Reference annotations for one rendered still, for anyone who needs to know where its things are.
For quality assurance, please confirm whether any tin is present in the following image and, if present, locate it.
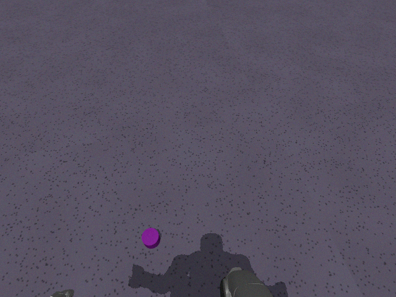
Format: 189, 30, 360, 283
142, 228, 160, 249

